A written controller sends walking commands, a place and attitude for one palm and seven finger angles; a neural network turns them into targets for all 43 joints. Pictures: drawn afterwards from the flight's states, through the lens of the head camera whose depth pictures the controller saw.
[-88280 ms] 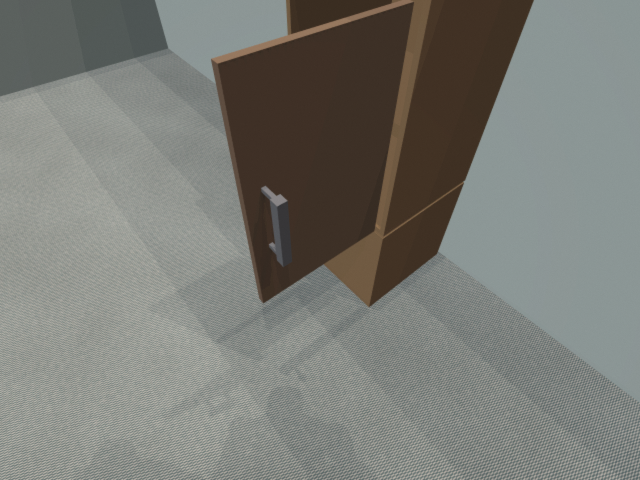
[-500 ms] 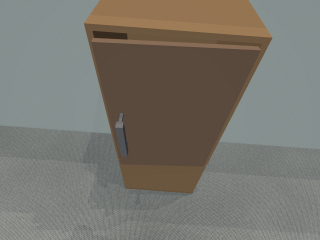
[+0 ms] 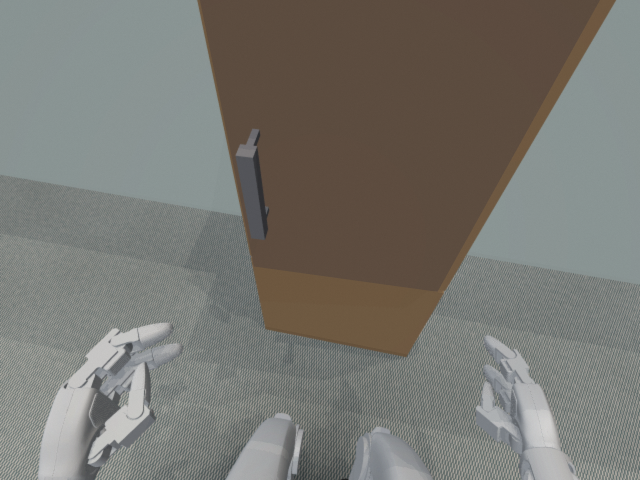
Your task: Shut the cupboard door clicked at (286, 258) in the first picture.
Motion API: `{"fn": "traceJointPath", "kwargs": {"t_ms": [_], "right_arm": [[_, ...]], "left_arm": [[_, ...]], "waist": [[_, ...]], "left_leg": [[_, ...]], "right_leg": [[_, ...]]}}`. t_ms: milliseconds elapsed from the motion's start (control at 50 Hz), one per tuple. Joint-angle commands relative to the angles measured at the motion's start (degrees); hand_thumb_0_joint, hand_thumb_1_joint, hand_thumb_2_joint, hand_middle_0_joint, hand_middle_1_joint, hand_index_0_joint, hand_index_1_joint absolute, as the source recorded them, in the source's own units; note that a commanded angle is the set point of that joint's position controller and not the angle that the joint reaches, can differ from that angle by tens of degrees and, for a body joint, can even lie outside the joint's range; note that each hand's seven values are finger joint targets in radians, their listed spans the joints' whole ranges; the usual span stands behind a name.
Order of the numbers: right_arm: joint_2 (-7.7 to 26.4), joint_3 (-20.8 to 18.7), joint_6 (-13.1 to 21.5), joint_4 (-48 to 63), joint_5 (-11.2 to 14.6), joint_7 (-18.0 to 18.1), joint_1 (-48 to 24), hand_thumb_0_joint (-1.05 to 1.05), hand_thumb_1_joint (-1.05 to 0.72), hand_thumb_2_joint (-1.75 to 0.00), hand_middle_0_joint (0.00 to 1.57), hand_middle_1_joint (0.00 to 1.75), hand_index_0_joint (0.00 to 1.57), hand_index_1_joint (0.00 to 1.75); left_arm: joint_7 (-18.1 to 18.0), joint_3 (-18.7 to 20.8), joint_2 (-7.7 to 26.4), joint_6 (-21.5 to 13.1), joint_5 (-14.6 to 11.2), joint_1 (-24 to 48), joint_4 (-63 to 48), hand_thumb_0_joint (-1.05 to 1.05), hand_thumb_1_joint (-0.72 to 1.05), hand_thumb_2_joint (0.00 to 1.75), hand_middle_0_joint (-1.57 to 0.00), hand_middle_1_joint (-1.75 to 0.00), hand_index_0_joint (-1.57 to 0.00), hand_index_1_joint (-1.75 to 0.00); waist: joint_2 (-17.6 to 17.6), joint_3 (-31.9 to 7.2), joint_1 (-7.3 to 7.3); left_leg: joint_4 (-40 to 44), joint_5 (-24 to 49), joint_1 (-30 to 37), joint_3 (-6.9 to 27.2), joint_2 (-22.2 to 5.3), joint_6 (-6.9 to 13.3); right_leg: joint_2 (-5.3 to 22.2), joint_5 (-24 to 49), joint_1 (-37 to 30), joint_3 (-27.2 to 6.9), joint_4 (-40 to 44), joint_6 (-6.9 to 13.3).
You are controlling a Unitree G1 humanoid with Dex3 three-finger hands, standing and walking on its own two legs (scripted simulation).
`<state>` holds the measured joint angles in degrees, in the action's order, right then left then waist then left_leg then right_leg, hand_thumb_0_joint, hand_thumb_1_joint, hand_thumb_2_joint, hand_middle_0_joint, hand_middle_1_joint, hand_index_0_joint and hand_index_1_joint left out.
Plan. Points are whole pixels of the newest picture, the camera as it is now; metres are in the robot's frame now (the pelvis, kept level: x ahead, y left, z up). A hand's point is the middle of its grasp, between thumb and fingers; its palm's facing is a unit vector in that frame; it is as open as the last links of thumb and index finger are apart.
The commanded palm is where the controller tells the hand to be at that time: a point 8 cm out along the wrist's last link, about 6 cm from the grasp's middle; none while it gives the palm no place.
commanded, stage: raise the hand and make a fist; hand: left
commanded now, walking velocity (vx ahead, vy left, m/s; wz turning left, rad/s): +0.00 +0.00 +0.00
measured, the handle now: (257, 187) +0.50 +0.16 +0.05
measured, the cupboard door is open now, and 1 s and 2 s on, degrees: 3 3 3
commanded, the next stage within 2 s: bring the fist close to the handle in 1.38 s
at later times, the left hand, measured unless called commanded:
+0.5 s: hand (161, 353) +0.24 +0.21 +0.05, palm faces -0.03 -1.00 -0.02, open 3.4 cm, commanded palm +0.21 +0.26 +0.05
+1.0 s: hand (141, 331) +0.26 +0.24 +0.05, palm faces -0.04 -1.00 -0.02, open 3.1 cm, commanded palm +0.24 +0.29 +0.06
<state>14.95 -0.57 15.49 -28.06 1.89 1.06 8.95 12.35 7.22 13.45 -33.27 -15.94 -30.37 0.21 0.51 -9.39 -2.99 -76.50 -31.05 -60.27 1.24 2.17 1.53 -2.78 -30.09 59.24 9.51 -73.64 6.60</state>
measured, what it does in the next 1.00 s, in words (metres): shifts its weight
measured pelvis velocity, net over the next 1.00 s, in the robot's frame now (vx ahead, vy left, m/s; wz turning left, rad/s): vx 0.03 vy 0.06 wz -0.03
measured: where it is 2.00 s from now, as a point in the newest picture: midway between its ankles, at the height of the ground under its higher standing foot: outside the picture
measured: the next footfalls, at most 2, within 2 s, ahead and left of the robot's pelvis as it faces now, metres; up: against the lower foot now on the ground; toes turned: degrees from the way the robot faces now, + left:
none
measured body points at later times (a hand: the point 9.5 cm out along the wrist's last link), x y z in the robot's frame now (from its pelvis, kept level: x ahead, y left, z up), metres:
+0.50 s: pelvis +0.03 +0.03 +0.01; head +0.11 +0.04 +0.45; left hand +0.23 +0.26 +0.05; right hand +0.20 -0.22 -0.07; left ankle +0.06 +0.10 -0.61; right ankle +0.06 -0.05 -0.61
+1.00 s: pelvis +0.03 +0.06 +0.01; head +0.11 +0.08 +0.45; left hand +0.25 +0.29 +0.05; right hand +0.22 -0.18 -0.06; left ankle +0.06 +0.10 -0.61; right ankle +0.06 -0.05 -0.61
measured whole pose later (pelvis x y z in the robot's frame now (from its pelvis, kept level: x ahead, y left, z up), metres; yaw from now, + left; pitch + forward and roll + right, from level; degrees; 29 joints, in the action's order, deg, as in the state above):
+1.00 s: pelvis +0.03 +0.06 +0.01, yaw -2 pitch +19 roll -4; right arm 13.9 1.6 7.3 -26.8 1.3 0.8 12.5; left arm 14.3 7.1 14.7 -25.2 -15.4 -21.4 0.2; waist -1.5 -10.6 -1.0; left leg -74.0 -32.6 -60.5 -0.8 3.1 5.6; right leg -2.3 -29.9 58.8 7.0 -69.5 2.6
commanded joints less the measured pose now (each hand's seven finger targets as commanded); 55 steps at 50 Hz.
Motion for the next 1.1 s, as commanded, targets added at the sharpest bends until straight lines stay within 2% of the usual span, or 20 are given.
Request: {"fn": "traceJointPath", "kwargs": {"t_ms": [0,60,100,120,140,160,220,280,320,380,420,500,540,580,660,760,800,900,1000,1080], "right_arm": [[6.9,-1.8,3.3,5.4,0.6,2.0,0.0,0.00,-0.90,-0.90,0.20,0.30,0.20,0.30],[6.1,-2.0,1.8,6.4,1.5,2.2,0.0,0.00,-0.90,-0.90,0.20,0.30,0.20,0.30],[5.0,-2.0,0.5,6.8,1.5,2.1,-0.7,0.00,-0.90,-0.90,0.20,0.30,0.20,0.30],[4.4,-1.9,0.1,7.3,1.4,1.9,-1.0,0.00,-0.90,-0.90,0.20,0.30,0.20,0.30],[4.0,-2.1,-0.2,7.1,1.3,1.7,-1.0,0.00,-0.90,-0.90,0.20,0.30,0.20,0.30],[3.7,-2.1,-0.5,7.0,1.0,1.6,-0.9,0.00,-0.90,-0.90,0.20,0.30,0.20,0.30],[3.8,-2.2,-1.2,6.5,0.5,1.3,-0.7,0.00,-0.90,-0.90,0.20,0.30,0.20,0.30],[4.5,-2.6,-1.2,6.2,0.3,1.2,-0.1,0.00,-0.90,-0.90,0.20,0.30,0.20,0.30],[5.1,-2.7,-1.3,6.4,0.1,1.4,0.4,0.00,-0.90,-0.90,0.20,0.30,0.20,0.30],[5.7,-2.9,-1.3,7.0,0.1,1.5,0.6,0.00,-0.90,-0.90,0.20,0.30,0.20,0.30],[6.1,-2.8,-1.4,7.4,-0.2,1.5,0.7,0.00,-0.90,-0.90,0.20,0.30,0.20,0.30],[6.6,-2.8,-2.4,8.0,-0.6,1.5,1.3,0.00,-0.90,-0.90,0.20,0.30,0.20,0.30],[6.7,-2.8,-2.9,8.3,-0.5,1.3,1.6,0.00,-0.90,-0.90,0.20,0.30,0.20,0.30],[7.0,-2.6,-3.5,8.7,-0.5,1.1,1.5,0.00,-0.90,-0.90,0.20,0.30,0.20,0.30],[7.3,-2.5,-4.3,9.2,-0.5,1.0,2.0,0.00,-0.90,-0.90,0.20,0.30,0.20,0.30],[7.5,-2.2,-4.7,9.5,-0.6,0.8,2.3,0.00,-0.90,-0.90,0.20,0.30,0.20,0.30],[7.7,-2.2,-4.9,9.4,-0.7,0.8,2.5,0.00,-0.90,-0.90,0.20,0.30,0.20,0.30],[7.9,-2.1,-5.1,9.7,-0.4,0.8,2.5,0.00,-0.90,-0.90,0.20,0.30,0.20,0.30],[7.9,-2.2,-5.1,9.6,-0.4,0.7,2.6,0.00,-0.90,-0.90,0.20,0.30,0.20,0.30],[7.6,-2.2,-5.3,9.5,-0.3,0.5,2.4,0.00,-0.90,-0.90,0.20,0.30,0.20,0.30]], "left_arm": [[5.1,1.1,7.6,-1.3,-1.3,11.4,-10.2,0.00,0.90,0.90,-0.69,-0.84,-0.69,-0.84],[6.9,6.0,9.6,5.3,-3.0,7.6,-9.5,0.00,0.90,0.90,-0.75,-0.90,-0.75,-0.90],[5.8,9.7,10.4,8.4,-3.7,5.8,-9.6,0.00,0.90,0.90,-0.79,-0.94,-0.79,-0.94],[5.3,9.1,8.6,9.0,-4.0,5.2,-10.8,0.00,0.90,0.90,-0.81,-0.96,-0.81,-0.96],[4.4,10.4,9.0,8.9,-4.2,5.1,-11.8,0.00,0.90,0.90,-0.82,-0.98,-0.82,-0.98],[3.7,10.5,8.3,8.6,-4.0,4.1,-11.6,0.00,0.90,0.90,-0.84,-1.00,-0.84,-1.00],[2.7,8.2,6.2,6.3,-2.8,3.9,-10.0,0.00,0.90,0.90,-0.90,-1.06,-0.90,-1.06],[3.5,5.1,4.5,3.6,-2.3,3.4,-8.9,0.00,0.90,0.90,-0.95,-1.12,-0.95,-1.12],[3.7,5.2,5.4,2.2,-2.2,4.5,-9.0,0.00,0.90,0.90,-0.99,-1.16,-0.99,-1.16],[3.4,4.7,5.8,0.6,-2.3,4.7,-11.1,0.00,0.90,0.90,-1.04,-1.22,-1.04,-1.22],[2.3,4.2,5.9,0.0,-2.0,5.2,-13.1,0.00,0.90,0.90,-1.08,-1.26,-1.08,-1.26],[0.4,3.9,6.3,0.5,-1.1,5.1,-14.0,0.00,0.90,0.90,-1.15,-1.34,-1.15,-1.34],[0.1,2.7,5.1,1.2,-0.6,4.4,-13.7,0.00,0.90,0.90,-1.19,-1.38,-1.19,-1.38],[0.1,1.9,4.9,2.1,-0.2,5.0,-13.6,0.00,0.90,0.90,-1.23,-1.42,-1.23,-1.42],[0.3,2.0,5.1,3.4,0.1,6.2,-13.0,0.00,0.90,0.90,-1.30,-1.50,-1.30,-1.50],[0.6,2.5,5.5,3.3,-0.2,8.7,-13.5,0.00,0.90,0.90,-1.30,-1.50,-1.30,-1.50],[0.7,3.4,6.5,3.4,-0.2,9.4,-12.8,0.00,0.90,0.90,-1.30,-1.50,-1.30,-1.50],[1.7,3.3,6.6,4.1,-0.5,10.9,-11.6,0.00,0.90,0.90,-1.30,-1.50,-1.30,-1.50],[1.7,4.6,7.7,4.3,-1.0,10.5,-12.6,0.00,0.90,0.90,-1.30,-1.50,-1.30,-1.50],[1.6,3.8,6.4,4.5,-1.4,9.3,-11.2,0.00,0.90,0.90,-1.30,-1.50,-1.30,-1.50]], "waist": [[-2.6,-8.3,6.09],[-1.0,-13.7,2.89],[0.6,-16.5,1.04],[-0.1,-16.7,0.99],[0.2,-17.2,0.74],[1.9,-17.2,0.63],[2.5,-14.1,1.63],[1.8,-12.3,2.60],[1.8,-12.6,2.55],[-0.9,-13.7,2.13],[-3.5,-14.4,1.79],[-4.0,-14.5,1.89],[-4.2,-14.4,2.06],[-5.6,-13.5,2.36],[-4.5,-13.2,2.73],[-6.0,-14.1,2.66],[-4.7,-14.2,2.61],[-4.7,-13.7,2.76],[-6.3,-15.8,2.02],[-4.3,-14.0,2.41]], "left_leg": [[5.7,0.8,-1.9,2.0,-1.5,1.3],[6.5,5.3,-1.7,1.8,-1.7,0.9],[7.0,8.2,-1.9,2.1,-1.6,0.5],[7.2,9.2,-1.8,2.2,-1.6,0.1],[7.5,10.0,-1.7,2.5,-1.6,-0.3],[7.9,10.6,-1.9,2.7,-1.7,-0.4],[8.6,11.7,-2.0,3.0,-1.8,-0.5],[9.6,10.7,0.0,2.7,-1.5,-0.2],[10.1,10.9,0.7,2.7,-1.4,0.1],[11.5,11.0,3.5,2.7,-1.3,0.3],[13.4,11.8,6.9,3.5,-1.4,0.1],[15.4,12.3,9.7,5.1,-1.5,-0.6],[16.5,13.8,11.8,6.0,-1.9,-1.7],[17.4,11.9,12.3,6.7,-2.0,-2.1],[18.2,12.8,13.6,8.1,-2.5,-3.1],[18.3,13.9,15.1,9.1,-2.7,-4.1],[18.1,14.2,14.6,9.2,-2.6,-4.0],[17.9,12.9,13.4,8.7,-2.4,-3.8],[17.8,15.4,14.5,8.5,-2.3,-4.0],[17.7,13.1,12.4,7.4,-2.0,-3.5]], "right_leg": [[4.0,-12.3,-10.8,-21.8,21.2,-6.1],[5.7,-4.4,-18.9,-23.4,21.8,-7.5],[6.4,1.8,-23.8,-24.2,21.3,-8.5],[7.1,5.6,-25.0,-24.8,21.2,-9.1],[7.6,9.0,-26.0,-25.1,20.8,-9.4],[7.4,11.0,-26.5,-24.5,20.1,-9.5],[6.5,13.7,-23.6,-22.2,18.1,-9.0],[5.1,10.1,-18.9,-19.2,17.3,-8.1],[4.1,8.2,-17.5,-17.2,16.2,-6.8],[2.7,5.4,-14.7,-14.3,14.8,-5.3],[1.6,5.7,-12.2,-10.9,12.8,-4.1],[0.6,6.8,-9.7,-8.0,11.3,-3.7],[0.5,8.1,-8.7,-6.8,10.8,-3.7],[0.5,7.0,-7.4,-6.4,11.0,-3.7],[0.2,7.5,-6.6,-5.6,10.6,-3.7],[0.1,7.7,-5.5,-5.4,10.0,-3.6],[0.0,8.0,-5.7,-5.4,9.8,-3.5],[-0.1,7.7,-6.5,-5.8,10.4,-3.4],[0.0,8.8,-7.5,-5.9,10.4,-3.3],[0.1,7.9,-8.5,-6.1,11.4,-3.5]]}}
